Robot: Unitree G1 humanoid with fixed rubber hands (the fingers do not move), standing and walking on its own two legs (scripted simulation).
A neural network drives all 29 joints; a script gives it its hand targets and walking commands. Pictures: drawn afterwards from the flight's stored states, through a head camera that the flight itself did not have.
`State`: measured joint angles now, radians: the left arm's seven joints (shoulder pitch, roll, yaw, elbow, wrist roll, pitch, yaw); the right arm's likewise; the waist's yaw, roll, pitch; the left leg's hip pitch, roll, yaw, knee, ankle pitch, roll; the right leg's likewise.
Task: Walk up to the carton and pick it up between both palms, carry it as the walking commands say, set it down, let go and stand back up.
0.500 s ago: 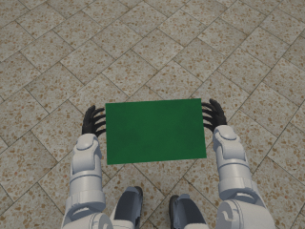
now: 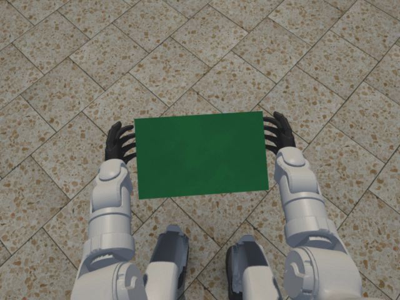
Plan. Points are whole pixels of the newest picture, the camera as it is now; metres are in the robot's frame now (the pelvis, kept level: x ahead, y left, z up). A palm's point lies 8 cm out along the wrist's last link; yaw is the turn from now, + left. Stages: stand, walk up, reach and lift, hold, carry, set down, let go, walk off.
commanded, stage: set down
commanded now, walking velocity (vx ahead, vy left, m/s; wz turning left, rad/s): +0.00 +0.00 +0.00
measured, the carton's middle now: (200, 156) +0.42 +0.05 -0.17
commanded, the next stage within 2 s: none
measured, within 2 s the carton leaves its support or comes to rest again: neither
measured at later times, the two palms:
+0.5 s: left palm (127, 162) +0.38 +0.22 -0.15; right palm (271, 149) +0.45 -0.12 -0.16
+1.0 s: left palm (138, 164) +0.40 +0.23 -0.24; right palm (261, 151) +0.47 -0.12 -0.25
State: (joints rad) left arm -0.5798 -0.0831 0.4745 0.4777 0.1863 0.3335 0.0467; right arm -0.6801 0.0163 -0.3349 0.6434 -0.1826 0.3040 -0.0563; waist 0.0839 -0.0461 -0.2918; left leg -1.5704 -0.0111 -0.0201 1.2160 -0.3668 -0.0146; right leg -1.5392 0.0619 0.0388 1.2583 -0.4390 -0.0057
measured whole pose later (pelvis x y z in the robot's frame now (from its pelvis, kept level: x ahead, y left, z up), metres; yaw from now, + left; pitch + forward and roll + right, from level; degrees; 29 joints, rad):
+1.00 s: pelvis -0.05 +0.00 -0.15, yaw +0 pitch +48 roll +1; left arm -0.95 0.04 0.52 0.63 0.12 0.34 0.06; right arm -1.11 -0.15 -0.29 0.85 -0.12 0.30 -0.09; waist 0.10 -0.05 -0.17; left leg -2.14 -0.01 -0.01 1.73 -0.43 -0.02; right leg -2.11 0.09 0.03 1.79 -0.51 0.00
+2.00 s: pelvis -0.05 +0.00 -0.25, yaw +0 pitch +43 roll +1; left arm -1.22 0.23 0.40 0.86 -0.05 0.24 0.09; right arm -1.41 -0.30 -0.08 1.07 0.07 0.22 -0.10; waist 0.10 -0.02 0.17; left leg -2.36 -0.02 0.00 2.10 -0.49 -0.02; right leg -2.32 0.10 0.03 2.17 -0.59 0.02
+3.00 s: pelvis -0.05 +0.00 -0.26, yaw +1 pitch +40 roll +2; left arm -1.27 0.26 0.47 0.95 -0.02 0.17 0.02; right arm -1.45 -0.27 -0.21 1.09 -0.05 0.16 -0.03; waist 0.09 -0.01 0.25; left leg -2.32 -0.02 0.00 2.14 -0.52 -0.03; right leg -2.29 0.09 0.02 2.22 -0.62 0.01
